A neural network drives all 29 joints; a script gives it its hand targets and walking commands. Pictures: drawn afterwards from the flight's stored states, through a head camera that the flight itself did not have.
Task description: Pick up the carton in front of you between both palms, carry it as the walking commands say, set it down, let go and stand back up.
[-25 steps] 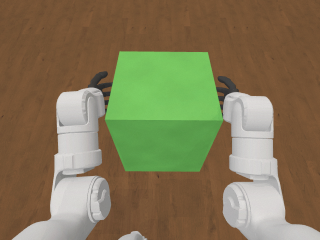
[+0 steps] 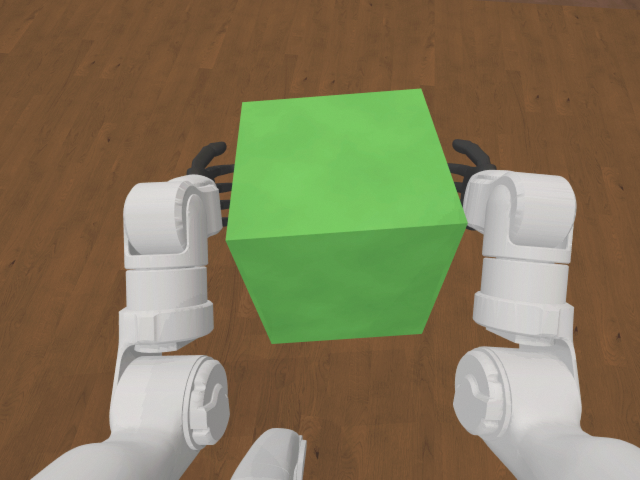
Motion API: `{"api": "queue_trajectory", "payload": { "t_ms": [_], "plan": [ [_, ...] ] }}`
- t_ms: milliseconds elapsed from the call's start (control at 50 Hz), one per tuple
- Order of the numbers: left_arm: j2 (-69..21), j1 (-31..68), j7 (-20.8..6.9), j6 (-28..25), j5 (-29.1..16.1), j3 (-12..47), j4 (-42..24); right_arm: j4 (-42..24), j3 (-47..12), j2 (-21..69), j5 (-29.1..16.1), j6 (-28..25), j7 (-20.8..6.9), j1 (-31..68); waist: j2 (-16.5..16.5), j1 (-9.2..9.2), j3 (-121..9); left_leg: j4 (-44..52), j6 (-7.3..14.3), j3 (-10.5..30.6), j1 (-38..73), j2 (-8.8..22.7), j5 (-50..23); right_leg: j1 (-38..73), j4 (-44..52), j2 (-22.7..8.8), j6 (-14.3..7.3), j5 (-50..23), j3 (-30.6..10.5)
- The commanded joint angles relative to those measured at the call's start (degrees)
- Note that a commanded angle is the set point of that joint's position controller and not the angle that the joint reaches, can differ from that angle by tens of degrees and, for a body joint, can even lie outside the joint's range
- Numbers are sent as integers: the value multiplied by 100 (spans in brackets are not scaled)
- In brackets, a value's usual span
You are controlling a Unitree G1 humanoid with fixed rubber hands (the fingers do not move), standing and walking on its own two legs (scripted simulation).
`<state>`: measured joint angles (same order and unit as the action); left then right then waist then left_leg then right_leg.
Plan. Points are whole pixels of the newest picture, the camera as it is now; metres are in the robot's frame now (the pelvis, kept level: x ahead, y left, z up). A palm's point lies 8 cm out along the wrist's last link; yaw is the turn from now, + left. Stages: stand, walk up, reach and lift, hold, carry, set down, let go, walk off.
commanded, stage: carry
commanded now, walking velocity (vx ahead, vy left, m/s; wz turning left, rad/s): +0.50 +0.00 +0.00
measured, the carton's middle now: (339, 227) +0.40 +0.04 +0.08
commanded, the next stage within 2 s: none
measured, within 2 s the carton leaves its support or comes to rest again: neither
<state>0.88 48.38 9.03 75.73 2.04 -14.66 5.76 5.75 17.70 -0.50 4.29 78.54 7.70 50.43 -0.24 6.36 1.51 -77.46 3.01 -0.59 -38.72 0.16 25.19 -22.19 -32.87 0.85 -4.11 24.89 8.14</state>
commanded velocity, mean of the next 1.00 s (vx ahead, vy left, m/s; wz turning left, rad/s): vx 0.50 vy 0.00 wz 0.00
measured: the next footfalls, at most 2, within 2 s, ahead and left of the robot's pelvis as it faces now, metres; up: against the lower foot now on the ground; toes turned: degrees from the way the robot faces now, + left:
left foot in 0.18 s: +0.31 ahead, +0.12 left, +0.04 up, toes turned +6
right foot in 0.56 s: +0.55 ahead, -0.08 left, +0.08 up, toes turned -8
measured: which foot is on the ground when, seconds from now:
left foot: up 0.00-0.16, down 0.18-0.58, up 0.60-0.92, down 0.94-1.00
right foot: down 0.00-0.20, up 0.22-0.54, down 0.56-0.94, up 0.96-1.00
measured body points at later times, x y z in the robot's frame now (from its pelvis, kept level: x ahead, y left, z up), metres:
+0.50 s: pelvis +0.33 +0.03 +0.05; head +0.37 +0.03 +0.50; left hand +0.74 +0.14 +0.21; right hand +0.70 -0.16 +0.20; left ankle +0.27 +0.12 -0.69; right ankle +0.44 -0.08 -0.63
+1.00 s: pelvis +0.67 +0.03 +0.09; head +0.68 +0.03 +0.54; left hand +1.06 +0.18 +0.25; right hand +1.06 -0.12 +0.25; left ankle +0.77 +0.11 -0.61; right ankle +0.52 -0.07 -0.58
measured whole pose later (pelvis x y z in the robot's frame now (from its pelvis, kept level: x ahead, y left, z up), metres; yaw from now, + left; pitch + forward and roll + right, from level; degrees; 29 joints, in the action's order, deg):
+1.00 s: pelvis +0.67 +0.03 +0.09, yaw -1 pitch +3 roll +2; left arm 3.2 50.5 6.8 74.0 1.8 -17.4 13.6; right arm 13.0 16.0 0.9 6.5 75.5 7.5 51.3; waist -1.9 -0.2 -2.6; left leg -44.0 4.5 -9.2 -34.3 -1.0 22.4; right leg -15.1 -54.9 -3.2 -0.4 32.9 1.8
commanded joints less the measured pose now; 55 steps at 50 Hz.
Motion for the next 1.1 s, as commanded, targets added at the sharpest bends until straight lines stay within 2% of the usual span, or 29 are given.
{"api": "queue_trajectory", "payload": {
  "t_ms": [0,60,100,120,160,180,200,220,260,280,320,420,480,520,540,560,580,600,640,680,800,860,900,920,940,960,980,1020,1080],
  "plan": [
    [-6622,5492,-1546,-58,-3178,3633,-1199,-572,-2996,5409,-1788,-323,-972,4119,-364,-216,-3173,571,1,0,-1178,209,38,3267,979,-1651,-1016,-1837,-2384],
    [-6475,5148,-1579,0,-3044,3554,-806,-325,-3028,5200,-1570,-282,-918,3868,-498,-173,-2925,2292,-76,-214,-557,266,-236,2806,1167,-1491,-879,-2101,-1643],
    [-6387,4886,-1613,10,-2896,3482,-419,-65,-3073,5194,-1539,-262,-951,3743,-724,-203,-2759,3273,-41,-825,375,-56,-379,2359,1177,-1330,-694,-2539,-1078],
    [-6371,4754,-1631,7,-2822,3423,-211,71,-3095,5239,-1556,-260,-982,3720,-824,-324,-2747,3557,31,-1142,1016,-285,-346,2136,971,-1330,-604,-3055,-899],
    [-6409,4580,-1670,-1,-2701,3328,136,455,-3096,5398,-1622,-306,-1065,3543,-459,-997,-3347,4275,250,-1353,3557,-582,-875,1302,-647,-1024,-162,-4452,-140],
    [-6384,4553,-1690,-16,-2577,3247,230,532,-3096,5452,-1687,-346,-1115,3436,153,-1314,-3932,4533,627,385,5175,457,83,86,-2016,-841,189,-3024,-134],
    [-6463,4525,-1722,0,-2480,3155,286,537,-3127,5506,-1759,-429,-1150,3577,1930,-1347,-4220,5373,1482,3555,6051,1822,19,-1436,-3513,61,428,-106,-299],
    [-6401,4689,-1701,-36,-2393,3175,245,349,-3272,5781,-1973,-431,-1207,3739,1604,-1247,-3738,5751,1662,4123,5971,1942,-981,-2267,-4662,232,366,732,-857],
    [-6312,4479,-1594,-57,-2185,2992,178,-392,-3623,6286,-2547,-448,-1301,4506,159,-1274,-3202,5066,1434,2859,5429,1754,-2923,-2797,-5229,-113,199,372,-1020],
    [-6277,4357,-1537,-65,-2102,2882,145,-699,-3737,6452,-2793,-457,-1338,4857,61,-1174,-3136,5061,1194,2438,5197,1617,-2894,-2789,-4995,-220,135,240,-1060],
    [-6125,4151,-1399,-84,-1892,2759,-6,-1108,-3958,6711,-3207,-473,-1392,5319,311,-1016,-3259,5240,911,1958,5021,1452,-2013,-2545,-4382,-281,84,131,-989],
    [-5633,3965,-1117,-55,-1527,2751,-290,-1335,-3986,6511,-3398,-404,-1433,5280,594,-1088,-2948,5636,1045,1129,4638,1445,-1924,-2363,-2575,-381,153,94,-575],
    [-5447,3832,-1110,50,-1482,2825,-156,-948,-3878,6297,-3240,-311,-1441,4969,883,-965,-2793,5651,755,330,3838,1278,-2500,-883,-1102,-15,94,-249,174],
    [-5476,3739,-1176,84,-1517,2858,147,-575,-3809,6214,-3114,-263,-1454,4693,642,-513,-3147,4413,451,-393,3172,1069,-4234,1205,-319,516,-80,-789,833],
    [-5507,3607,-1224,76,-1569,2838,364,-416,-3764,6133,-3013,-245,-1460,4649,323,-205,-3646,3331,153,-620,2449,906,-4255,2786,-244,313,-261,-826,338],
    [-5477,3598,-1277,45,-1607,2837,457,-305,-3670,6107,-2913,-219,-1473,4666,-936,-56,-4373,1627,-220,-520,932,428,-2177,4223,355,-1502,-981,601,-2824],
    [-5656,3705,-1315,5,-1701,2868,487,-200,-3558,6033,-2770,-210,-1487,4668,-1850,56,-4048,292,-317,-187,-470,-527,660,4450,1382,-2039,-1592,-142,-5000],
    [-5840,3978,-1368,31,-1913,2984,301,-31,-3500,6093,-2644,-230,-1464,4635,-1106,-58,-3582,-607,-178,283,-986,-189,561,4241,1116,-2106,-1591,-902,-4571],
    [-6349,4731,-1478,-9,-2470,3353,-250,-56,-3280,6033,-2424,-251,-1367,4415,-29,-89,-3156,-775,-69,306,-1339,103,225,3621,533,-1822,-1267,-2550,-3347],
    [-6611,5317,-1533,-39,-2889,3520,-689,-161,-3067,5867,-2179,-266,-1224,4328,-109,-220,-3203,-233,-11,304,-1134,222,20,3325,677,-1580,-918,-1942,-2730],
    [-6569,5367,-1608,4,-3109,3451,-665,-107,-2897,5300,-1651,-260,-930,3999,-418,-185,-2841,1814,-89,-165,-931,329,-253,2863,1238,-1530,-924,-1805,-1840],
    [-6465,4969,-1654,6,-2909,3309,-103,293,-2915,5276,-1563,-238,-965,3744,-740,-240,-2583,3308,-14,-993,477,-104,-431,2194,1273,-1322,-649,-2591,-1011],
    [-6478,4749,-1688,-11,-2785,3183,274,632,-2915,5440,-1596,-269,-1038,3638,-711,-781,-2936,4014,191,-1555,2409,-618,-770,1674,83,-1192,-342,-4422,-353],
    [-6493,4651,-1703,-25,-2677,3120,420,806,-2896,5500,-1650,-313,-1084,3510,-426,-1151,-3434,4159,315,-1244,3998,-516,-836,1034,-991,-1001,-64,-4571,-59],
    [-6508,4610,-1728,-37,-2543,3014,483,816,-2909,5540,-1695,-369,-1133,3462,676,-1309,-4201,4744,1003,1592,5524,1090,904,-350,-2721,-662,353,-2676,-159],
    [-6503,4690,-1745,-43,-2457,2999,459,747,-3029,5717,-1866,-442,-1180,3707,1803,-1367,-3997,5743,1573,4129,6029,1867,136,-1845,-3900,318,465,643,-472],
    [-6473,4711,-1679,-82,-2307,3026,367,385,-3189,5969,-2071,-441,-1227,3961,1304,-1191,-3602,5672,1623,3943,5837,1909,-789,-2401,-4880,146,312,676,-994],
    [-6328,4448,-1543,-92,-2111,2880,208,-431,-3579,6419,-2641,-475,-1306,4714,117,-1197,-3189,5091,1315,2726,5156,1693,-2560,-2681,-5157,-175,172,323,-1031],
    [-6081,4059,-1327,-123,-1810,2747,-72,-1135,-3964,6755,-3241,-506,-1386,5326,387,-984,-3275,5303,902,1910,4774,1436,-1669,-2424,-4363,-291,86,120,-949]
  ]
}}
